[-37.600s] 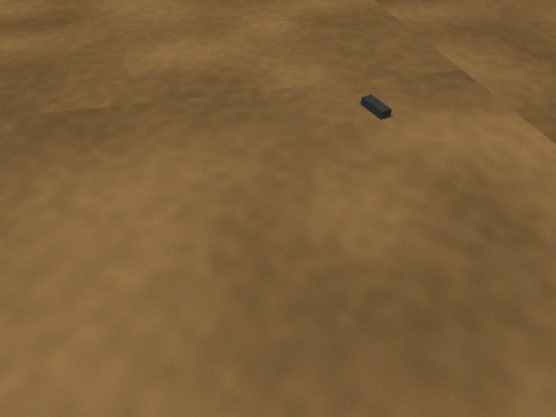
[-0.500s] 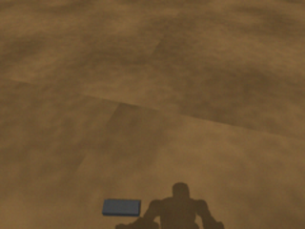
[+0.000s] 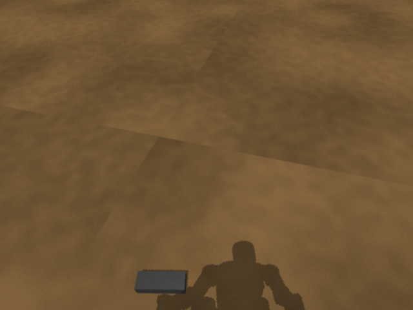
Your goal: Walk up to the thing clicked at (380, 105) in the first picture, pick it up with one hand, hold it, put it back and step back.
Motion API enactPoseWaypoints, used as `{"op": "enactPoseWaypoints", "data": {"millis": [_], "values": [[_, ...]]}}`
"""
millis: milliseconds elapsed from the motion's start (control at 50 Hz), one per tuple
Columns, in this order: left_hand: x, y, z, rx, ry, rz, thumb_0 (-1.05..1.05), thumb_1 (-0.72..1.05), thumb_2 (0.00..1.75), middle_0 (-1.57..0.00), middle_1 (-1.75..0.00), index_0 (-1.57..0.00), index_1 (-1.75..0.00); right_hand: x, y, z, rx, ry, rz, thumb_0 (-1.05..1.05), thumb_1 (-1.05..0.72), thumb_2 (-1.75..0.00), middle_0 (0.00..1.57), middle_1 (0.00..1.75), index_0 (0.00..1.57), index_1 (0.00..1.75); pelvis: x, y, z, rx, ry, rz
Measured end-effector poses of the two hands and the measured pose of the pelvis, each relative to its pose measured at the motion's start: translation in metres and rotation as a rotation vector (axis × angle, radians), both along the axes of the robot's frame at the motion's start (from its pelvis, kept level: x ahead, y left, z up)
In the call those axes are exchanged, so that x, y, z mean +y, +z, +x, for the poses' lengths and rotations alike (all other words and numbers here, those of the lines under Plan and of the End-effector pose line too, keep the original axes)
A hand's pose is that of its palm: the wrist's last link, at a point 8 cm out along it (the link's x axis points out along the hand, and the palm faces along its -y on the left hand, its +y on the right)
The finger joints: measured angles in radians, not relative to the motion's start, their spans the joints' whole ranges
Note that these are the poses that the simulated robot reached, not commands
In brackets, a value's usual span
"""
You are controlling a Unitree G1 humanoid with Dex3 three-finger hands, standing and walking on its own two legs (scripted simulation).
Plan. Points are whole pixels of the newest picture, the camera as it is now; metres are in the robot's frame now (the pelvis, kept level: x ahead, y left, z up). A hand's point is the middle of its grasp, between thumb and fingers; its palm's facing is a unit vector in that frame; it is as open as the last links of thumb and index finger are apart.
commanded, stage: stand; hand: left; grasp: from above
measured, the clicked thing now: (161, 282) +0.43 +0.23 -0.75
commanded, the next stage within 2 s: step back in 0.88 s
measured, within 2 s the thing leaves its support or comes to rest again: neither
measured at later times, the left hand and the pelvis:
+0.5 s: hand out of the picture +0.08 +0.24 -0.16, palm faces +0.00 -0.94 -0.33, open 7.4 cm; pelvis +0.01 +0.00 +0.00, yaw +0 degrees
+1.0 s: hand out of the picture +0.08 +0.26 -0.16, palm faces +0.01 -0.93 -0.36, open 7.4 cm; pelvis -0.01 +0.00 -0.01, yaw +0 degrees
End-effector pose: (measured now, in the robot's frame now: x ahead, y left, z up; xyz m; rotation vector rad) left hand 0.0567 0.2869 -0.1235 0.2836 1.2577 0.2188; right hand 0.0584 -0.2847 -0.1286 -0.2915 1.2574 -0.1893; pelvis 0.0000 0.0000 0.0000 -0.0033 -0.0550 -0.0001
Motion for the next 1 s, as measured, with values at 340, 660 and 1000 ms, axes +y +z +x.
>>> {"op": "enactPoseWaypoints", "data": {"millis": [340, 660, 1000], "values": [[0.002, 0.003, 0.016, -0.022, -0.011, 0.005, 0.00, 0.90, 0.90, -0.20, -0.30, -0.20, -0.30, -0.004, 0.004, 0.013, -0.021, 0.004, -0.007, 0.01, -0.90, -0.90, 0.20, 0.30, 0.20, 0.30, -0.002, 0.001, 0.006, 0.005, -0.002, 0.002], [0.002, 0.004, 0.011, -0.002, -0.018, 0.009, 0.00, 0.90, 0.90, -0.20, -0.30, -0.20, -0.30, -0.007, 0.002, 0.010, -0.002, 0.005, -0.003, 0.01, -0.90, -0.90, 0.20, 0.30, 0.20, 0.30, -0.003, 0.001, 0.006, 0.013, -0.002, 0.003], [0.012, 0.001, 0.017, -0.021, -0.008, 0.028, 0.00, 0.90, 0.90, -0.20, -0.30, -0.20, -0.30, -0.017, 0.000, 0.013, -0.005, -0.001, -0.024, 0.01, -0.90, -0.90, 0.20, 0.30, 0.20, 0.30, -0.002, -0.006, -0.007, 0.026, 0.001, -0.011]]}}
